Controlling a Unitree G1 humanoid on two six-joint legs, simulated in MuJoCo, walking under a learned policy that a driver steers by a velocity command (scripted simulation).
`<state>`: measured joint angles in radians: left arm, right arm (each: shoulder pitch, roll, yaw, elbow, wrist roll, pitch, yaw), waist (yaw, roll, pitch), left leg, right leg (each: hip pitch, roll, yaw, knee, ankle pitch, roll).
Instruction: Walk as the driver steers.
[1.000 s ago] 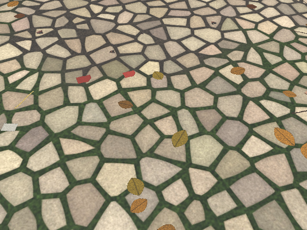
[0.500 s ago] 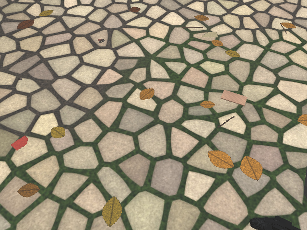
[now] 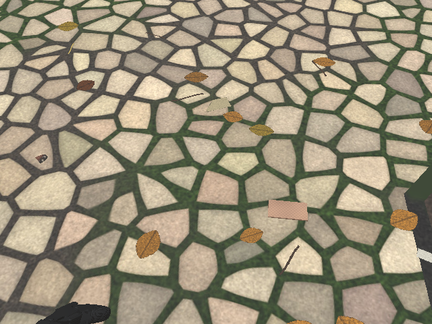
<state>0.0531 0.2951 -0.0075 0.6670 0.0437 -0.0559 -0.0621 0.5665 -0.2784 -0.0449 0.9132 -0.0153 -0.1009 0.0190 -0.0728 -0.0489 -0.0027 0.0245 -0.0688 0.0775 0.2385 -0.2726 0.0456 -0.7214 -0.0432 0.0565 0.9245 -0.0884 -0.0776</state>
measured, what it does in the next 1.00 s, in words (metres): walks ahead, turning left: right foot, then left foot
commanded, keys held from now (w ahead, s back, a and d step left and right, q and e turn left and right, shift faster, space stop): w+shift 0.18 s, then w+q+shift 0.70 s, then w+shift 0.12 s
